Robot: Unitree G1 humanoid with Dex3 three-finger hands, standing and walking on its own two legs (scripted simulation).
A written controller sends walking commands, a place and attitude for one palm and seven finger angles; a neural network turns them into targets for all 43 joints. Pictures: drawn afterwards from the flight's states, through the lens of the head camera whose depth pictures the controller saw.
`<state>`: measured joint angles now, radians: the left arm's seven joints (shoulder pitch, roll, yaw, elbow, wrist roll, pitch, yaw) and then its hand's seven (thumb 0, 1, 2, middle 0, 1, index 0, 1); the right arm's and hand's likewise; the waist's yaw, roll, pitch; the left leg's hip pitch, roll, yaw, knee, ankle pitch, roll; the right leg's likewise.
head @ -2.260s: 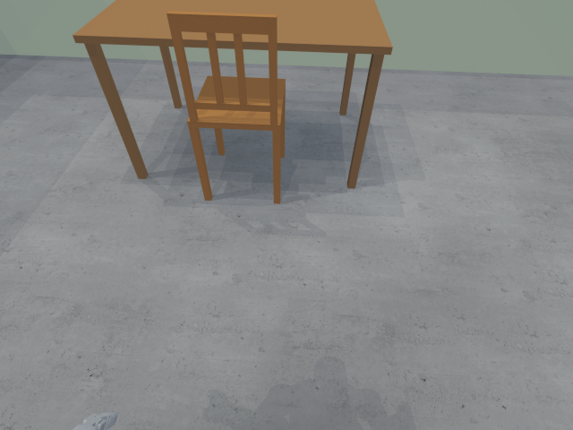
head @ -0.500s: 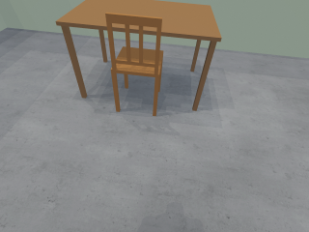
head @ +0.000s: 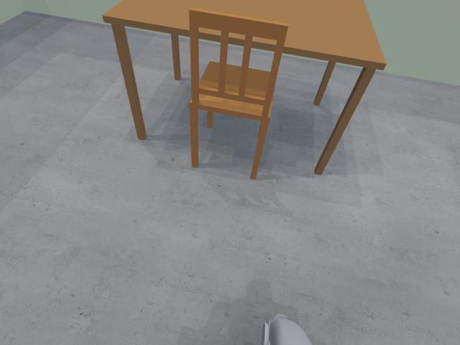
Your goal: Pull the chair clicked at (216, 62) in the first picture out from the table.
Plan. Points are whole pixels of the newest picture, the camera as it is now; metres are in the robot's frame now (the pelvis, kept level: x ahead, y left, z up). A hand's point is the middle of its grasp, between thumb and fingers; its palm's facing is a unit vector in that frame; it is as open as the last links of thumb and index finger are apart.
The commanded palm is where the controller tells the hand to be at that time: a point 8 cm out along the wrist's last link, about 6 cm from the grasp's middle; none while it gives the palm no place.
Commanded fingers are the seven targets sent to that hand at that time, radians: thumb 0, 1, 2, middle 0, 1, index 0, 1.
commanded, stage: walk to a spot facing it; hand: left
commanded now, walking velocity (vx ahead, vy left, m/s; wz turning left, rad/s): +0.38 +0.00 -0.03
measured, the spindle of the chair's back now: (223, 63) +1.13 +0.05 -0.10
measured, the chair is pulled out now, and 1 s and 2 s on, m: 0.00 0.00 0.00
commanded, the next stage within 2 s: turn to face it in 0.42 s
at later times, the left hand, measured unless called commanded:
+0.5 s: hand (150, 315) +0.21 +0.16 -0.18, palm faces +0.12 -0.98 -0.18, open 7.3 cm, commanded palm none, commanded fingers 0.00 0.90 0.90 -0.20 -0.30 -0.20 -0.30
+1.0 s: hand (152, 213) +0.45 +0.21 -0.18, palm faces +0.02 -0.97 -0.25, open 7.3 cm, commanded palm none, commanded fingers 0.00 0.90 0.90 -0.20 -0.30 -0.20 -0.30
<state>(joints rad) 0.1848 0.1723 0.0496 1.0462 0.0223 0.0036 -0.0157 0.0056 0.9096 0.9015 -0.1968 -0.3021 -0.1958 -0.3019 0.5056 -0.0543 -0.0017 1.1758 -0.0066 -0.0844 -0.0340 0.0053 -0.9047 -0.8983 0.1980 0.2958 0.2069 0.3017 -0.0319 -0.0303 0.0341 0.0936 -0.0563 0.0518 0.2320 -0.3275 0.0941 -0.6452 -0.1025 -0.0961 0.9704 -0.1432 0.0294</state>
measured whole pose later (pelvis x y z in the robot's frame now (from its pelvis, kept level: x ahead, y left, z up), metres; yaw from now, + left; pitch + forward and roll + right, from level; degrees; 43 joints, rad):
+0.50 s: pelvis +0.26 -0.01 +0.00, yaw +3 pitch +0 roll -2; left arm 0.37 0.15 0.04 1.13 0.02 -0.07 0.01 0.00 0.92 0.90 -0.20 -0.30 -0.20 -0.30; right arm 0.17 -0.17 -0.06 1.02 -0.02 -0.03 0.01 0.00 -0.92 -0.90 0.19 0.29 0.20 0.30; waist 0.00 0.02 0.03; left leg -0.60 0.15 0.05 0.86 -0.15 -0.01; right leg -0.09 0.01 -0.19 0.40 -0.31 -0.04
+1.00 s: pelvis +0.39 +0.02 -0.02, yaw -4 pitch -2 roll +1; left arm 0.24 0.17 0.06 1.01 0.03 0.00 0.02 0.01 0.93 0.90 -0.20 -0.30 -0.20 -0.30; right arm 0.17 -0.18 -0.05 1.05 -0.02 0.01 -0.02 -0.01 -0.93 -0.90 0.20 0.30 0.21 0.30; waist 0.02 0.01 0.03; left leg -0.26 0.11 0.25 0.63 -0.32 0.00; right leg -0.31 -0.05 -0.09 0.63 -0.29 -0.01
